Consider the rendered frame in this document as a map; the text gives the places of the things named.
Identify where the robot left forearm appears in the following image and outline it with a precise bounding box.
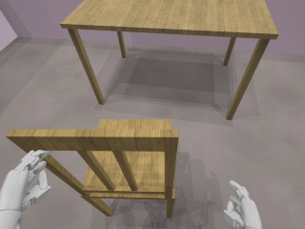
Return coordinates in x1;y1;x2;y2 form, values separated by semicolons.
0;209;23;229

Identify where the robot left hand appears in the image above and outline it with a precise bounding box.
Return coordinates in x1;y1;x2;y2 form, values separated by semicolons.
0;150;52;213

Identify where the chair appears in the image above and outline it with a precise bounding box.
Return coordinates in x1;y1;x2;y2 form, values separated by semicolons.
6;119;179;219

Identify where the robot right hand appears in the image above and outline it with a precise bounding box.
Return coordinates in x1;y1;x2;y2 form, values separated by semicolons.
224;180;262;229

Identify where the table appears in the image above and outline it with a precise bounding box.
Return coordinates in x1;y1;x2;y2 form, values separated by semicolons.
60;0;279;120

